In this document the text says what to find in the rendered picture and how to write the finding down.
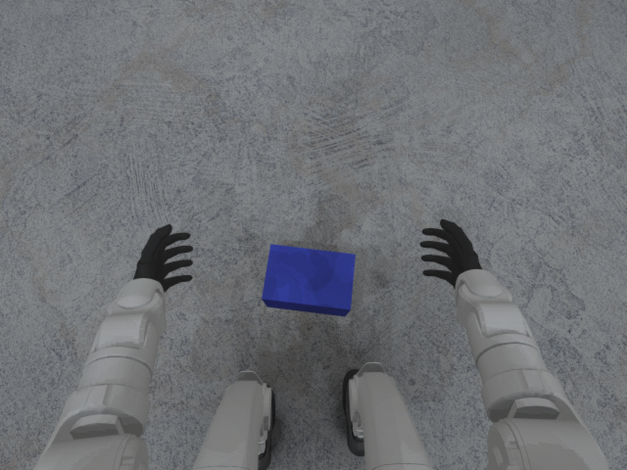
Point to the robot left forearm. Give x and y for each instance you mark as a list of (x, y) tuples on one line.
[(111, 398)]

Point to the robot right shin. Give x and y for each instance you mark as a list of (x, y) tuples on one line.
[(368, 367)]

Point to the robot right foot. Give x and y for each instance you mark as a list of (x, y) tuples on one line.
[(355, 443)]

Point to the right robot upper arm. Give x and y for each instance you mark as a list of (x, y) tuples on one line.
[(541, 444)]

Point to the robot right hand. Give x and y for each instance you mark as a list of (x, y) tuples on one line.
[(459, 249)]

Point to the robot left hand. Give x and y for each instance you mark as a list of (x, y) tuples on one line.
[(153, 257)]

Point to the left robot upper arm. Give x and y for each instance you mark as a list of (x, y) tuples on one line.
[(115, 452)]

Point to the robot right forearm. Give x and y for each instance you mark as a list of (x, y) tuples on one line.
[(516, 381)]

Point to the carton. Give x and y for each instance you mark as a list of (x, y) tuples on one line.
[(309, 280)]

